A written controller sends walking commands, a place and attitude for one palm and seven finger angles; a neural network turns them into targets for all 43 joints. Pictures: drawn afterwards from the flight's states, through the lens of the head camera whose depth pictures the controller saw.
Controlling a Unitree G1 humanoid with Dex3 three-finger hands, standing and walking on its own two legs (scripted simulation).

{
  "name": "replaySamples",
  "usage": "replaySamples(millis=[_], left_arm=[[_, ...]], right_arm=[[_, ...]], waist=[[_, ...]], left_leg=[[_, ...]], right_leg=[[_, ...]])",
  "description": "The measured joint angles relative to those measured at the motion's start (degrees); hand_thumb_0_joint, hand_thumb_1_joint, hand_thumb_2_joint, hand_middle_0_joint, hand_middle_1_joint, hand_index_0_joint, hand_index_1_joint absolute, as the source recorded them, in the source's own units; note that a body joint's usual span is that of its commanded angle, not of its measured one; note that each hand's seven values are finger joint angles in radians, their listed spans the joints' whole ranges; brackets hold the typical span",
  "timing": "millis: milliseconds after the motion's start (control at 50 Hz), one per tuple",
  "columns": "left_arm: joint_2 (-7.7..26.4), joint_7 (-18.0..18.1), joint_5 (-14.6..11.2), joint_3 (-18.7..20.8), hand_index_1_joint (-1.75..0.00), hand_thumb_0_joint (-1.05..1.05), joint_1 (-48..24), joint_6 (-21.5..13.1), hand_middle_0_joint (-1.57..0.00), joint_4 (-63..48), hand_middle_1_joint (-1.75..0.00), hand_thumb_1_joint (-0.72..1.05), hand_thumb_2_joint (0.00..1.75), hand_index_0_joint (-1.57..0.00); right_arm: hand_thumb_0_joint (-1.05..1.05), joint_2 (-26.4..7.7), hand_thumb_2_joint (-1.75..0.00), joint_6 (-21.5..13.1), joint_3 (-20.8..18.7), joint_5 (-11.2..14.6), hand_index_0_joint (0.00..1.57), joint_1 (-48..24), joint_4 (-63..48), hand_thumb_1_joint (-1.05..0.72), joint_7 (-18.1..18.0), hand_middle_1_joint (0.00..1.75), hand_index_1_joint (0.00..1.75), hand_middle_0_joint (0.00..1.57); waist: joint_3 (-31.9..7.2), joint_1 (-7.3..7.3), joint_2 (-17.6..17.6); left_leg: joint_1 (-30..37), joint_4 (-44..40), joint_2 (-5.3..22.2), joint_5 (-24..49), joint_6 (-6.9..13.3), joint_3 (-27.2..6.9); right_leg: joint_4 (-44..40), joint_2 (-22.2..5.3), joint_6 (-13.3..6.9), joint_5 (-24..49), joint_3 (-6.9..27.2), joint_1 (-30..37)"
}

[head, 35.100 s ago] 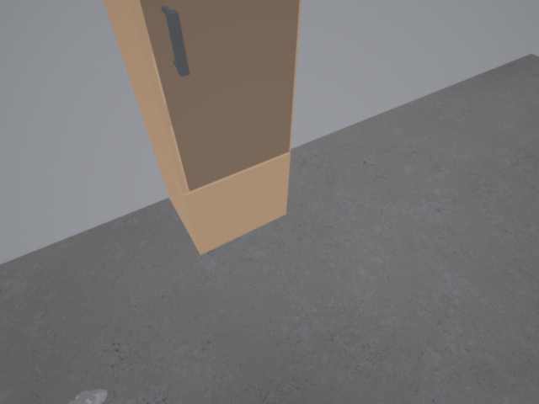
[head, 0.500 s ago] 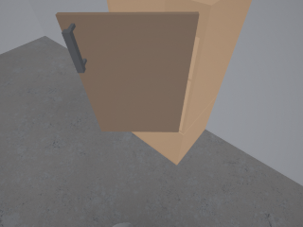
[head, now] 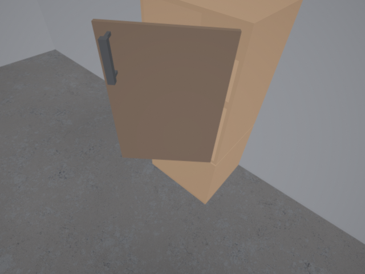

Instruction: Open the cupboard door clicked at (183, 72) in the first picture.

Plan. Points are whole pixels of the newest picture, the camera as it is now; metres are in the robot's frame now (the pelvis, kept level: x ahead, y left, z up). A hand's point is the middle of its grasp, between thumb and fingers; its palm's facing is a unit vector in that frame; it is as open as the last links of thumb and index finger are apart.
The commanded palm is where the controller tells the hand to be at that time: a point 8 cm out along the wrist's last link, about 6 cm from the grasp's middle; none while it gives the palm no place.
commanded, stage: come to a stop and stand still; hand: left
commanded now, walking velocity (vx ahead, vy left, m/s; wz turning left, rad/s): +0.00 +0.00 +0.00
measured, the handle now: (109, 58) +0.64 +0.25 +0.16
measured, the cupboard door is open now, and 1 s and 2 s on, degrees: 38 38 38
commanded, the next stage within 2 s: look again from close up in 0.60 s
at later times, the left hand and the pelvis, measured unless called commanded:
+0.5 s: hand out of the picture -0.02 +0.19 -0.18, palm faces +0.05 -0.99 -0.14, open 7.4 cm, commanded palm none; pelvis -0.03 +0.03 +0.00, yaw +0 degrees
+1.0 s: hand out of the picture -0.06 +0.18 -0.17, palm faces +0.02 -0.99 -0.16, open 7.4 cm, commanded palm none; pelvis -0.02 +0.02 +0.01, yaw -1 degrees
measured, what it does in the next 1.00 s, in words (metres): stands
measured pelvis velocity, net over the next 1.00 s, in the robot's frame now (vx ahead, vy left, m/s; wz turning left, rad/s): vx -0.02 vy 0.02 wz -0.01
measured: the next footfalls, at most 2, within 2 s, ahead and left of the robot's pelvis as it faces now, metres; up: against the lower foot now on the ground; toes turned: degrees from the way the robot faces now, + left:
none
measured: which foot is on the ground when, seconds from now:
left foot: down 0.00-1.00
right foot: down 0.00-1.00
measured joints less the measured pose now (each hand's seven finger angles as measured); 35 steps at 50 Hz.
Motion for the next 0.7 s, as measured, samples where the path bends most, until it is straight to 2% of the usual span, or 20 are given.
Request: replaySamples(millis=[180, 240, 280, 300, 340, 380, 440, 480, 560, 700], left_arm=[[-1.28, -0.15, 0.31, 0.14, -0.3, 0.0, 0.64, -0.74, -0.2, 1.15, -0.3, 0.91, 0.9, -0.2], [-2.02, 0.0, 0.17, 0.29, -0.3, 0.0, 1.21, -0.28, -0.2, 1.97, -0.3, 0.91, 0.9, -0.2], [-2.12, 0.25, 0.17, 0.51, -0.3, 0.0, 1.07, 0.47, -0.2, 2.79, -0.3, 0.9, 0.9, -0.2], [-2.08, 0.32, 0.16, 0.52, -0.3, 0.0, 0.88, 0.67, -0.2, 3.01, -0.3, 0.9, 0.9, -0.2], [-1.79, 0.25, -0.07, 0.47, -0.3, 0.01, -0.56, 0.64, -0.2, 3.07, -0.3, 0.9, 0.9, -0.2], [-1.58, 0.18, 0.05, 0.48, -0.3, 0.01, -2.06, 0.38, -0.2, 2.76, -0.3, 0.9, 0.9, -0.2], [-1.63, 0.08, 0.4, 0.3, -0.3, 0.01, -2.93, -0.24, -0.2, 1.94, -0.3, 0.91, 0.9, -0.2], [-1.58, 0.11, 0.39, 0.16, -0.3, 0.0, -2.78, -0.88, -0.2, 1.56, -0.3, 0.91, 0.9, -0.2], [-2.31, 0.18, 0.27, -0.45, -0.3, 0.0, -2.56, -1.49, -0.2, 2.31, -0.3, 0.91, 0.9, -0.2], [-2.28, 0.09, 0.33, -0.69, -0.3, 0.0, 0.07, -1.48, -0.2, 3.75, -0.3, 0.91, 0.9, -0.2]], right_arm=[[0.01, 0.88, -0.9, 0.82, -0.18, 0.23, 0.2, -1.12, 2.76, -0.91, -0.07, 0.3, 0.3, 0.2], [0.01, 0.99, -0.9, 1.06, -0.77, 0.25, 0.2, -1.94, 2.41, -0.9, -0.07, 0.3, 0.3, 0.2], [0.01, 1.11, -0.9, 0.5, -1.12, 0.43, 0.2, -1.75, 2.19, -0.9, -0.02, 0.3, 0.3, 0.2], [0.01, 1.08, -0.9, -0.08, -1.1, 0.53, 0.2, -1.3, 1.96, -0.91, 0.0, 0.3, 0.3, 0.2], [0.01, 1.35, -0.9, -1.12, -0.89, 0.44, 0.2, -0.94, 1.99, -0.91, -0.4, 0.3, 0.3, 0.2], [0.01, 1.86, -0.9, -1.25, -0.44, 0.28, 0.19, -0.9, 2.4, -0.91, -0.66, 0.3, 0.3, 0.2], [0.01, 2.31, -0.9, -0.96, 0.04, 0.33, 0.19, -1.0, 2.99, -0.91, -0.71, 0.3, 0.3, 0.2], [0.01, 2.63, -0.9, -0.92, 0.25, 0.3, 0.2, -1.35, 3.16, -0.91, -0.79, 0.3, 0.3, 0.2], [0.02, 1.72, -0.9, -1.03, -0.06, 0.51, 0.2, -2.88, 3.45, -0.93, -0.72, 0.3, 0.3, 0.2], [0.01, 1.09, -0.9, -1.17, -0.21, 0.67, 0.2, -3.37, 3.19, -0.92, -0.27, 0.3, 0.3, 0.2]], waist=[[0.64, 0.73, -0.28], [0.29, 0.48, -0.13], [-0.29, 0.23, -0.53], [-0.7, 0.2, -0.59], [-0.47, 0.0, -1.14], [0.01, 0.54, -1.93], [-0.58, 1.21, -2.1], [-1.09, 1.44, -2.53], [-0.14, 1.05, -1.37], [-0.04, 0.59, -0.71]], left_leg=[[-0.3, -1.47, -1.22, -2.26, -0.09, 0.01], [-2.44, 5.04, -1.23, -6.04, -1.34, -0.46], [-1.4, 8.8, -0.88, -7.16, -1.43, -0.25], [0.66, 6.58, -0.52, -7.96, -1.34, -0.43], [1.71, 3.49, -0.73, -2.84, -0.07, -0.61], [2.13, 2.77, -1.31, -0.82, 1.22, 0.03], [2.78, 0.0, -1.89, 0.5, 2.02, 0.67], [2.72, -1.43, -2.51, 1.35, 2.14, 1.2], [3.6, -4.03, -2.51, 2.89, 1.92, 1.41], [4.2, -6.39, -2.56, 4.03, 1.69, 1.62]], right_leg=[[-0.48, -0.67, -0.23, -0.38, 0.78, -0.82], [-1.33, -0.75, -0.11, 2.0, 0.31, -0.73], [-1.25, -0.93, 0.28, 4.22, 0.09, -0.8], [-0.43, -0.82, 0.52, 4.33, 0.06, -1.29], [1.51, -1.05, 1.05, 3.51, 0.17, -2.27], [2.2, -1.38, 0.86, 1.0, 1.02, -2.21], [3.54, -1.68, 0.32, -1.05, 1.58, -1.31], [0.6, -2.12, 0.09, -0.85, 2.21, 1.03], [-3.36, -2.13, 1.83, 3.79, 2.59, 2.35], [-5.12, -2.11, 2.01, 4.39, 2.9, 2.6]])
